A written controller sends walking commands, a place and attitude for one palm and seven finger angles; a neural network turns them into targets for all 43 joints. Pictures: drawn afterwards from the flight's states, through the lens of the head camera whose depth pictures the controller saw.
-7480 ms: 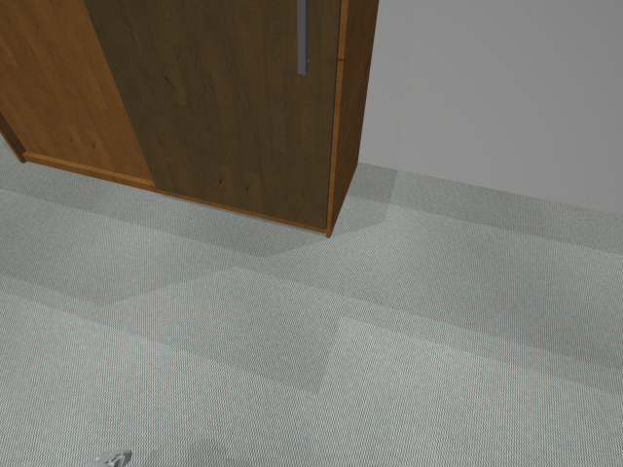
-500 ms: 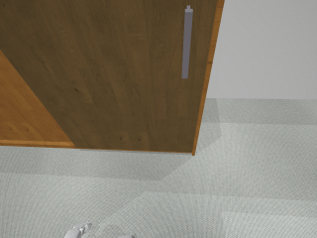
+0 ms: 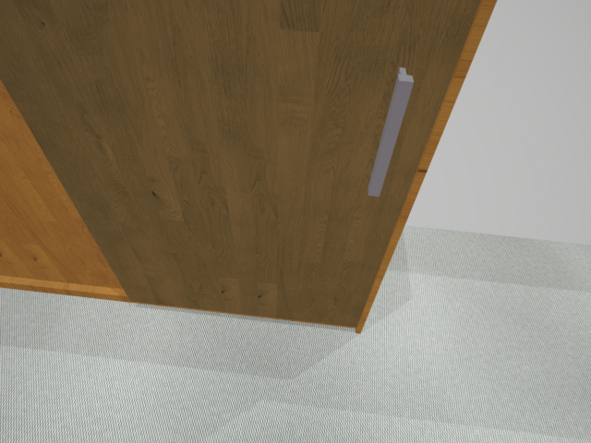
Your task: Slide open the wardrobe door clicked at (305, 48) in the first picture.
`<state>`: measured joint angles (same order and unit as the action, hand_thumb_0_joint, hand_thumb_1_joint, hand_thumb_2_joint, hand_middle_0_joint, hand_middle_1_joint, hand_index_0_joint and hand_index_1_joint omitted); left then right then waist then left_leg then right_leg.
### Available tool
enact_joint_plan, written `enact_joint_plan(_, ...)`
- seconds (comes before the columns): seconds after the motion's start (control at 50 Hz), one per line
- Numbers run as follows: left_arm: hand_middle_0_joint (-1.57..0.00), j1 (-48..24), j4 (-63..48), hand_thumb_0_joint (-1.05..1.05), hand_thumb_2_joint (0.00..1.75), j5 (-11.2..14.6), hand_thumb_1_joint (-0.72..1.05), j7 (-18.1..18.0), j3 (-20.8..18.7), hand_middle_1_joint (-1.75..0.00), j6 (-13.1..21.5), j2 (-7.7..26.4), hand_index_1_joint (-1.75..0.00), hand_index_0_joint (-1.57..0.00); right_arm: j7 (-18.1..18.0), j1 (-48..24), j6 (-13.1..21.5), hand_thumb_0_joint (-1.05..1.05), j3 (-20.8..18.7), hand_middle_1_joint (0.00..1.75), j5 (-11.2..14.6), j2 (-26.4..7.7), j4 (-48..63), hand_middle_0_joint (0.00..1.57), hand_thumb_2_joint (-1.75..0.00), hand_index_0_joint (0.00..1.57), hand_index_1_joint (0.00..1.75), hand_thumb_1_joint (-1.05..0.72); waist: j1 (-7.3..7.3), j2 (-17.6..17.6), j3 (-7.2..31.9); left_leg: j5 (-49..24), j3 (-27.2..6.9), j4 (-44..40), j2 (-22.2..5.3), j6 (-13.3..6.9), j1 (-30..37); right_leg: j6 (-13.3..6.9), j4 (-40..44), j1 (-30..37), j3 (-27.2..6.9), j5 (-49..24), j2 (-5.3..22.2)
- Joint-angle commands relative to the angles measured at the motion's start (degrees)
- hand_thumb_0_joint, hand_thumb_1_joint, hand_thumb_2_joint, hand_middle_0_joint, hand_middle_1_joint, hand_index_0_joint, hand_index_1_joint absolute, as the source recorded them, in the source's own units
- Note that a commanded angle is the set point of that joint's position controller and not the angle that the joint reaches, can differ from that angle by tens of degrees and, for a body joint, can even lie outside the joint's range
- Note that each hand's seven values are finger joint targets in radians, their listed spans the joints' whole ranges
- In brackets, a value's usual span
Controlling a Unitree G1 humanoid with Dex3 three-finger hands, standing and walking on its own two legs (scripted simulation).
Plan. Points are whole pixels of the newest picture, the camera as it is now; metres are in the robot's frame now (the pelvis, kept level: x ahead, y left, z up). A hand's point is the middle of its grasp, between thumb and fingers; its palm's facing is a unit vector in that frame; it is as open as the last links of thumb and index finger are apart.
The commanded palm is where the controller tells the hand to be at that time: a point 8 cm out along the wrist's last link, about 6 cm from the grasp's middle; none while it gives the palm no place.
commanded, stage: take the last steps up to it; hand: right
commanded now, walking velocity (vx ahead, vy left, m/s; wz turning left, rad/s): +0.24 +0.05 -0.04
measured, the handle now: (386, 137) +0.62 -0.12 +0.10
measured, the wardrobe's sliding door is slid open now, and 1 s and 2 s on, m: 0.00 0.00 0.00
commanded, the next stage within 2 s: come to a stop and stand still in 0.24 s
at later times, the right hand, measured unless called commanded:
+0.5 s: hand out of the picture +0.13 -0.18 -0.18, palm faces +0.06 +0.99 -0.15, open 7.4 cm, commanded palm none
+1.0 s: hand (409, 428) +0.20 -0.17 -0.16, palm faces +0.06 +0.97 -0.25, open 7.4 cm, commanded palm none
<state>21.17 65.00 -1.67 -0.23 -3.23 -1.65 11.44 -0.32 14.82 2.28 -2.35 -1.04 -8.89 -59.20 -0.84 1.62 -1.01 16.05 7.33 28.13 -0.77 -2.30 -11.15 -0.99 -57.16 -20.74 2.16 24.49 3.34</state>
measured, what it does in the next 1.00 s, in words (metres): walks ahead: right foot, then left foot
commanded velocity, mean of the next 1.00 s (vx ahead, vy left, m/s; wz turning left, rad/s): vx -0.03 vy -0.01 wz -0.01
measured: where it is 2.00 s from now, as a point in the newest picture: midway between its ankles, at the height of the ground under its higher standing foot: outside the picture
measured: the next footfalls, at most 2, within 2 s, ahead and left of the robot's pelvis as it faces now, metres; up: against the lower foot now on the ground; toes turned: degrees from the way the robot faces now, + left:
right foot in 0.30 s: +0.23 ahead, -0.12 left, +0.00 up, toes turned -9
left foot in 0.68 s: +0.23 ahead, +0.14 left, +0.00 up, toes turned +6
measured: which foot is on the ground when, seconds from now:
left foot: down 0.00-0.30, up 0.32-0.66, down 0.68-1.00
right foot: up 0.00-0.28, down 0.30-0.68, up 0.70-1.00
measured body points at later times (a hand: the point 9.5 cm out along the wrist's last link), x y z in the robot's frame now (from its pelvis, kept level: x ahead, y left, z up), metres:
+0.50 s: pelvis +0.14 -0.02 +0.00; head +0.16 -0.04 +0.45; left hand +0.22 +0.21 -0.14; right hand +0.13 -0.24 -0.17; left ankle +0.13 +0.11 -0.69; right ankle +0.19 -0.12 -0.74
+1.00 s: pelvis +0.13 +0.02 +0.00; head +0.16 +0.04 +0.45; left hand +0.18 +0.26 -0.16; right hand +0.20 -0.22 -0.14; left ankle +0.19 +0.13 -0.74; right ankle +0.08 -0.12 -0.70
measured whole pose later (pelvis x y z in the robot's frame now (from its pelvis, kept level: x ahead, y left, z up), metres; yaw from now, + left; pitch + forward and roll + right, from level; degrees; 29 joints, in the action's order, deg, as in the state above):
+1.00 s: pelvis +0.13 +0.02 +0.00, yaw +0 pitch +0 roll -2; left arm 11.3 58.6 -0.9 -0.5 -3.5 -3.8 11.5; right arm -1.7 10.0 -1.1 -2.2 -1.7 -9.5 -55.5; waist 1.4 0.1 -3.9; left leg 9.3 4.7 28.5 -4.4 -1.1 -18.9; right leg 2.2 -46.8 -17.4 1.7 26.8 0.2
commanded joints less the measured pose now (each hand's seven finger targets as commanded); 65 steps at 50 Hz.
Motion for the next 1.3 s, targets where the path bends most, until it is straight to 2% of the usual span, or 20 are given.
enact_joint_plan(0.0, -0.20, -3.9, -5.9, 0.00, 0.90, -0.1, 0.90, 0.7, -0.6, -0.30, 2.5, 0.9, -0.30, -0.20, -0.8, 5.6, 1.3, 0.00, -0.8, 0.30, -0.2, -5.8, -0.9, 0.20, -0.90, 0.20, 0.30, -0.90, 0.69, -6.0, -4.4, -1.6, -12.2, -19.2, -14.8, -5.6, 2.7, 1.6, -3.9, -12.3, 0.1, -7.3, 3.7)
enact_joint_plan(0.18, -0.20, -11.3, -8.0, 0.00, 0.90, 0.6, 0.90, 1.2, 0.2, -0.30, 3.6, -1.5, -0.30, -0.20, -1.1, 10.1, 1.7, 0.00, -0.4, 0.30, -0.3, -6.4, -5.1, 0.20, -0.90, 0.20, 0.30, -0.90, 1.65, -8.8, -5.8, -21.0, -7.3, -13.7, -13.7, -5.9, 3.9, 1.2, 16.4, -5.2, 4.5, -11.0, 1.8)
enact_joint_plan(0.24, -0.20, -4.0, -5.2, 0.00, 0.90, 0.3, 0.90, 0.4, -0.1, -0.30, 4.5, 0.3, -0.30, -0.20, -1.3, 9.5, 1.2, 0.00, -0.5, 0.30, 0.1, -5.7, -5.6, 0.20, -0.90, 0.20, 0.30, -0.90, -2.12, -5.1, -2.2, -25.9, -4.7, -1.6, -10.4, -3.4, 2.4, 0.5, 27.4, 9.4, 5.6, -16.9, -0.5)
enact_joint_plan(0.26, -0.20, 2.2, -3.5, 0.00, 0.90, 0.0, 0.90, -0.1, -0.7, -0.30, 5.0, 3.6, -0.30, -0.20, -1.2, 10.7, 1.0, 0.00, -0.3, 0.30, 0.4, -4.5, -5.4, 0.20, -0.90, 0.20, 0.30, -0.90, -4.04, 0.4, 2.6, -20.6, -3.1, 9.2, -7.5, -1.5, -2.5, -0.9, 30.2, 20.4, 0.7, -22.6, 3.5)
enact_joint_plan(0.28, -0.20, 7.0, -2.8, 0.00, 0.90, -0.5, 0.90, -0.8, -1.9, -0.30, 5.1, 9.5, -0.30, -0.20, -0.9, 14.1, 0.8, 0.00, -0.1, 0.30, 0.8, -1.5, -4.8, 0.20, -0.90, 0.20, 0.30, -0.90, -4.32, 13.2, 8.1, 2.0, 1.0, 23.2, -1.2, 1.4, -13.7, -6.7, 32.8, 30.7, -16.3, -30.7, 17.6)
enact_joint_plan(0.3, -0.20, 8.3, -2.6, 0.00, 0.90, 0.1, 0.90, -1.2, -2.0, -0.30, 4.2, 11.6, -0.30, -0.20, -0.9, 11.7, 0.5, 0.00, 0.3, 0.30, 0.4, -2.6, -3.3, 0.20, -0.90, 0.20, 0.30, -0.90, -4.59, 14.9, 8.5, 20.1, -2.0, 34.4, 0.5, 1.6, -16.2, -10.9, 39.3, 27.3, -23.7, -25.9, 23.6)
enact_joint_plan(0.36, -0.20, -3.9, -5.6, 0.00, 0.90, 0.2, 0.90, -1.8, -0.3, -0.30, 4.0, 5.2, -0.30, -0.20, -0.6, 5.5, -0.8, 0.00, -0.2, 0.30, -0.2, -1.6, -3.0, 0.20, -0.90, 0.20, 0.30, -0.90, -0.86, 3.9, -3.3, 11.9, -6.9, 36.2, -5.6, 2.7, -16.4, -9.3, 43.7, 7.6, -15.1, -23.1, 19.3)
enact_joint_plan(0.42, -0.20, -8.9, -6.7, 0.00, 0.90, 0.5, 0.90, -2.2, 0.4, -0.30, 4.2, 3.6, -0.30, -0.20, -0.8, 9.3, -2.7, 0.00, 0.1, 0.30, 0.2, 0.3, -3.9, 0.20, -0.90, 0.20, 0.30, -0.90, 2.08, 3.5, 0.1, 7.6, -5.8, 23.9, -5.2, 4.5, -7.5, -7.6, 41.5, 4.7, -4.7, -36.0, 14.6)
enact_joint_plan(0.54, -0.20, -10.4, -7.6, 0.00, 0.90, 0.5, 0.90, -2.0, -1.4, -0.30, 2.1, 6.4, -0.30, -0.20, -1.2, 5.9, -4.1, 0.00, -0.6, 0.30, -0.3, -2.3, 0.0, 0.20, -0.90, 0.20, 0.30, -0.90, 1.44, 8.1, 1.5, 4.4, -3.0, 15.2, -3.1, 4.7, -7.1, -8.3, 37.6, 7.4, -3.1, -38.1, 14.2)
enact_joint_plan(0.62, -0.20, -11.1, -8.5, 0.00, 0.90, 0.5, 0.90, -1.4, -2.2, -0.30, 1.0, 6.3, -0.30, -0.20, -1.3, 6.8, -3.1, 0.00, -1.4, 0.30, -0.5, -4.9, 1.3, 0.20, -0.90, 0.20, 0.30, -0.90, 3.06, 5.8, 1.8, -7.6, -2.8, 0.9, -3.1, 4.2, -1.0, -4.1, 30.0, 6.4, -1.2, -31.0, 10.5)
enact_joint_plan(0.66, -0.20, -8.5, -9.8, 0.00, 0.90, 1.2, 0.90, -0.6, -1.6, -0.30, 0.5, 1.1, -0.30, -0.20, -1.6, 4.0, -2.1, 0.00, -2.1, 0.30, -1.1, -11.9, 3.0, 0.20, -0.90, 0.20, 0.30, -0.90, 1.41, -12.0, 2.6, -29.6, -19.0, -6.5, -17.4, -1.6, 1.2, 2.0, 17.1, -0.2, 5.4, -4.4, -0.5)
enact_joint_plan(0.68, -0.20, -9.5, -10.4, 0.00, 0.90, 1.3, 0.90, -0.8, -1.6, -0.30, -0.7, 1.2, -0.30, -0.20, -1.4, 3.9, -2.2, 0.00, -2.3, 0.30, -0.7, -13.6, 3.8, 0.20, -0.90, 0.20, 0.30, -0.90, 3.06, -13.9, 2.5, -29.7, -22.2, -10.3, -23.1, -7.4, -3.8, 2.2, 8.3, 0.3, 1.5, 9.1, -2.4)
enact_joint_plan(0.78, -0.20, -7.9, -9.1, 0.00, 0.90, 0.7, 0.90, -0.6, -1.7, -0.30, -1.5, 3.1, -0.30, -0.20, -2.1, -1.9, -2.3, 0.00, -2.4, 0.30, -0.5, -11.4, 5.6, 0.20, -0.90, 0.20, 0.30, -0.90, 1.80, -10.8, 2.2, -30.3, -16.2, -7.3, -18.2, -7.9, -0.3, 3.1, -6.9, -5.5, -3.8, 2.5, -2.6)
enact_joint_plan(0.9, -0.20, -9.6, -10.3, 0.00, 0.90, 0.9, 0.90, -0.2, -1.0, -0.30, -1.0, 2.9, -0.30, -0.20, -2.1, 0.4, -2.5, 0.00, -3.0, 0.30, -0.8, -12.9, 5.0, 0.20, -0.90, 0.20, 0.30, -0.90, 4.30, -12.1, 4.1, -21.1, -17.1, -9.4, -18.1, -8.1, 3.7, 3.8, 7.2, -2.0, -1.5, 3.2, -2.5)
enact_joint_plan(1.0, -0.20, -3.1, -8.2, 0.00, 0.90, 1.2, 0.90, -0.3, -0.1, -0.30, 0.1, 1.6, -0.30, -0.20, -1.8, -2.5, -3.2, 0.00, -3.0, 0.30, -0.7, -12.8, 4.6, 0.20, -0.90, 0.20, 0.30, -0.90, 1.67, -12.3, 4.9, -6.3, -15.7, -9.5, -14.1, -4.7, -1.7, 2.5, 27.6, 9.4, 1.4, -4.5, -3.3)
enact_joint_plan(1.04, -0.20, 0.2, -6.9, 0.00, 0.90, 1.0, 0.90, -0.5, 0.0, -0.30, 0.9, 3.1, -0.30, -0.20, -1.6, -3.2, -3.7, 0.00, -2.2, 0.30, 0.1, -10.0, 4.9, 0.20, -0.90, 0.20, 0.30, -0.90, 0.36, -4.9, 4.4, 3.9, -12.1, -5.2, -9.5, -0.3, -9.8, 1.2, 37.2, 17.3, -1.7, -8.7, -0.4)
enact_joint_plan(1.08, -0.20, -4.2, -9.4, 0.00, 0.90, 0.3, 0.90, -0.9, -0.3, -0.30, 1.0, 8.3, -0.30, -0.20, -1.0, -4.0, -4.2, 0.00, -1.4, 0.30, 0.4, -6.0, 5.8, 0.20, -0.90, 0.20, 0.30, -0.90, 1.34, 8.2, -2.5, 5.3, -3.8, 4.0, -2.4, 4.0, -8.9, -4.4, 47.1, 1.4, -16.0, 3.2, 12.3)
enact_joint_plan(1.1, -0.20, -8.1, -9.6, 0.00, 0.90, 0.3, 0.90, -1.1, -0.1, -0.30, 1.4, 7.5, -0.30, -0.20, -1.2, -4.8, -4.7, 0.00, -1.4, 0.30, -0.2, -6.1, 4.8, 0.20, -0.90, 0.20, 0.30, -0.90, 1.82, 15.1, -5.2, 5.7, -4.7, 9.6, -2.0, 4.2, -6.7, -5.3, 51.1, -3.9, -18.0, 5.0, 12.7)
enact_joint_plan(1.18, -0.20, -9.8, -8.4, 0.00, 0.90, 0.6, 0.90, -2.0, 0.8, -0.30, 1.8, 5.8, -0.30, -0.20, -0.7, -0.7, -4.2, 0.00, -0.6, 0.30, -0.2, -5.3, 1.0, 0.20, -0.90, 0.20, 0.30, -0.90, 2.90, 7.8, -4.2, 5.5, -6.7, 15.7, -1.7, 3.8, -8.6, -6.1, 45.3, 4.1, -9.8, -12.9, 8.3)
enact_joint_plan(1.28, -0.20, -3.7, -4.4, 0.00, 0.90, 1.6, 0.90, -2.1, 0.8, -0.30, 2.8, 4.1, -0.30, -0.20, -1.3, 3.4, -2.0, 0.00, 0.7, 0.30, 0.3, -5.6, -2.4, 0.20, -0.90, 0.20, 0.30, -0.90, 1.95, 0.7, 2.4, -13.2, -8.6, -7.8, -4.3, 3.7, 2.4, -2.6, 33.7, 13.1, -6.1, -31.9, 4.6)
